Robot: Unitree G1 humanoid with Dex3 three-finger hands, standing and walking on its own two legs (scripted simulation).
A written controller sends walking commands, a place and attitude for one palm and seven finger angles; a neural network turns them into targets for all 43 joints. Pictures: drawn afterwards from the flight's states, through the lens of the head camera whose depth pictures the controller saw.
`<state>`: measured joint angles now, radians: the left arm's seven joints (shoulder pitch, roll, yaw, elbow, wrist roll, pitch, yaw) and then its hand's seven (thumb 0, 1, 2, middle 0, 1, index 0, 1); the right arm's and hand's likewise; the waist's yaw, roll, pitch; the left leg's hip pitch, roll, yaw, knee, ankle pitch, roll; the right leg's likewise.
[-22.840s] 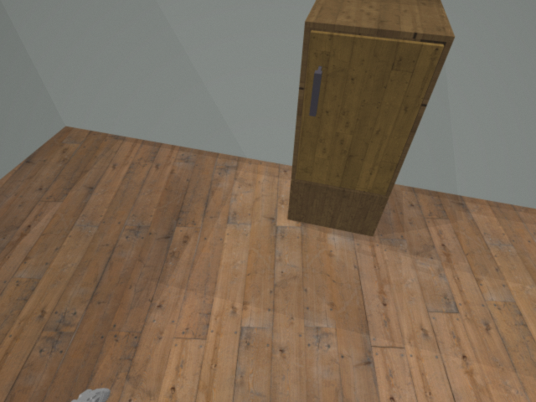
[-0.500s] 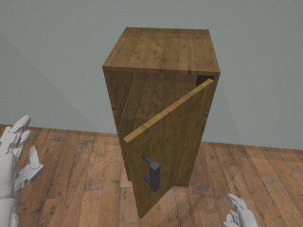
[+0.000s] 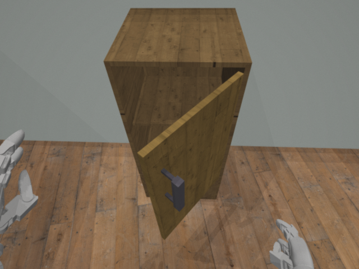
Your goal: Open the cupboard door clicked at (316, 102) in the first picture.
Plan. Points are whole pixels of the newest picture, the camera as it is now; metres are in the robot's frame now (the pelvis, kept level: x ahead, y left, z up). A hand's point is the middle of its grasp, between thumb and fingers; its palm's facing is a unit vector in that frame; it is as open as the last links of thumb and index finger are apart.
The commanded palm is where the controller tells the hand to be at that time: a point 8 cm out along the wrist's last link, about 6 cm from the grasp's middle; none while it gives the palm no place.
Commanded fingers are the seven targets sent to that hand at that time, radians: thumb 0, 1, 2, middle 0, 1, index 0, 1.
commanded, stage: step back with the hand held close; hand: left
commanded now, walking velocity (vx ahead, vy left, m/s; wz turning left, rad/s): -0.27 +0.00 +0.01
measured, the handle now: (172, 190) +0.32 +0.05 -0.05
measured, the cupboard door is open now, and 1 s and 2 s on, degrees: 51 51 51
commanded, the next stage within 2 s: stop stepping back and stand still in 0.98 s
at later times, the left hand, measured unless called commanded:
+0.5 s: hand out of the picture +0.11 +0.29 +0.15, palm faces +0.47 -0.73 -0.49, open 7.4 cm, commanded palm +0.05 +0.32 +0.17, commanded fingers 0.00 0.90 0.90 -0.20 -0.30 -0.20 -0.30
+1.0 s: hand out of the picture +0.07 +0.26 +0.16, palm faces +0.36 -0.82 -0.45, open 7.4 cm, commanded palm +0.00 +0.30 +0.17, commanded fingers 0.00 0.90 0.90 -0.20 -0.30 -0.20 -0.30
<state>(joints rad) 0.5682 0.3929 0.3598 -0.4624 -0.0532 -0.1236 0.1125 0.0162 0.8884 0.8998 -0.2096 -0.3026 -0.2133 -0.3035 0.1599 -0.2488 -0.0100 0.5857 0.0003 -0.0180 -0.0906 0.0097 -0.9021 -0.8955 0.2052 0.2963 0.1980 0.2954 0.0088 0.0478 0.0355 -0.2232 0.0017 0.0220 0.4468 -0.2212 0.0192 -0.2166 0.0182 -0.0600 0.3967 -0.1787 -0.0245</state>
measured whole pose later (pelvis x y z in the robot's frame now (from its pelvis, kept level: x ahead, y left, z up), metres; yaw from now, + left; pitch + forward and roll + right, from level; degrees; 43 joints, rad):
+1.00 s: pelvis -0.15 +0.01 -0.01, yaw -2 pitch +6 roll -2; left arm 0.52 0.47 0.44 -0.61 -0.07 -0.22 0.14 0.01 0.89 0.90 -0.21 -0.30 -0.21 -0.30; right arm 0.11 -0.14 0.03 0.62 -0.04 -0.12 -0.04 0.01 -0.90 -0.90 0.21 0.30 0.20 0.30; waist 0.03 -0.04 -0.01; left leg -0.52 0.04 0.05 0.27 0.13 0.03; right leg -0.09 0.05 -0.02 0.43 -0.39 -0.04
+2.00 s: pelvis -0.26 +0.00 +0.00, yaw -2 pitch -1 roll +0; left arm 0.51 0.38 0.39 -0.43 -0.03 -0.17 0.15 0.02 0.89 0.90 -0.21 -0.30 -0.21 -0.30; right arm 0.21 -0.21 0.01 0.65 -0.01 -0.13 -0.09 0.01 -0.90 -0.90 0.21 0.30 0.20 0.30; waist 0.03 -0.01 0.04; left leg -0.26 0.00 0.01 0.46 -0.19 0.01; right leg -0.16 0.03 -0.04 0.45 -0.28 -0.03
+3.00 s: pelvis -0.29 +0.00 -0.01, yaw +0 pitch -1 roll -1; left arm 0.32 0.20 0.00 1.03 0.01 0.03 0.01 0.01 0.96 0.90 -0.20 -0.30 -0.21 -0.30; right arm 0.27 -0.20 0.01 1.05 -0.03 0.05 -0.01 0.01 -0.91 -0.90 0.20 0.30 0.19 0.29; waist 0.01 -0.03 0.09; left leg -0.34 -0.01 -0.04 0.48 -0.14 0.01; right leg -0.22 0.02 -0.10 0.47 -0.25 -0.04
